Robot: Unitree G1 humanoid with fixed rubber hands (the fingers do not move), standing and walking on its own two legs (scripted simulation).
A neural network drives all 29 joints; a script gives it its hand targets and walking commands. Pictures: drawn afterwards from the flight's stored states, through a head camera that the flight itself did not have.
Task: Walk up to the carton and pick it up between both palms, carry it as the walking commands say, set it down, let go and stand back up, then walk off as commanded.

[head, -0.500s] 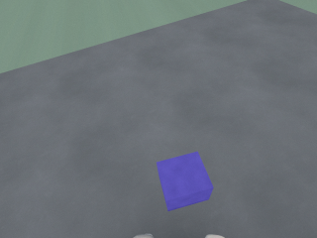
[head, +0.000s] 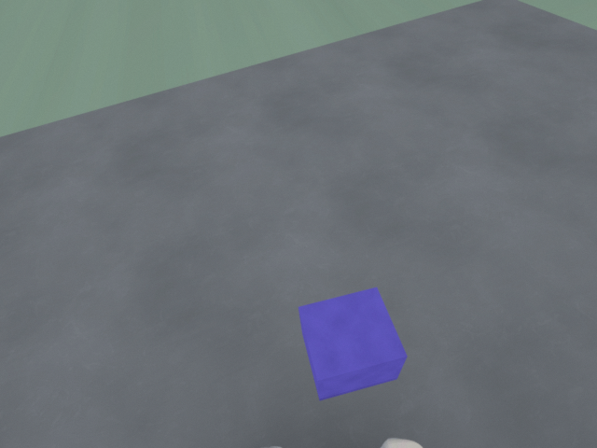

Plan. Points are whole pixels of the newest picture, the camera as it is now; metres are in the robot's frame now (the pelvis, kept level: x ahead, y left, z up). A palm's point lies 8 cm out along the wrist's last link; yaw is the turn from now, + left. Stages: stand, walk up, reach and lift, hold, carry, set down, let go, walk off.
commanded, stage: walk up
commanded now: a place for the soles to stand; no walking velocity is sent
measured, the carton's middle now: (348, 343) +0.50 -0.09 -0.64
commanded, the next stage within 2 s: none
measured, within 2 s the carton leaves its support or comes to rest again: neither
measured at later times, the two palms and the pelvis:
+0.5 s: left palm out of the picture +0.12 +0.17 -0.09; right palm out of the picture +0.07 -0.51 -0.08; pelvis +0.02 -0.15 -0.01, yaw +4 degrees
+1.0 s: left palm out of the picture +0.10 +0.12 -0.09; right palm out of the picture +0.16 -0.56 -0.08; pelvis +0.06 -0.23 +0.00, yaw +12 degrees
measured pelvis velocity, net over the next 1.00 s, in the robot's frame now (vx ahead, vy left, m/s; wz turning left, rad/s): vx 0.06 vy -0.23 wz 0.20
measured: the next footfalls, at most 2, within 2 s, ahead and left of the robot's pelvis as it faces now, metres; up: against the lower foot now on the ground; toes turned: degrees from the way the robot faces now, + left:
right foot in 0.36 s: +0.13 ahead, -0.32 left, +0.00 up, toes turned +9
left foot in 0.66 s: +0.11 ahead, -0.02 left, +0.00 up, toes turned +7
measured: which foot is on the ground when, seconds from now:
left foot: down 0.00-0.34, up 0.36-0.64, down 0.66-0.84, up 0.86-1.00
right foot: up 0.00-0.34, down 0.36-1.00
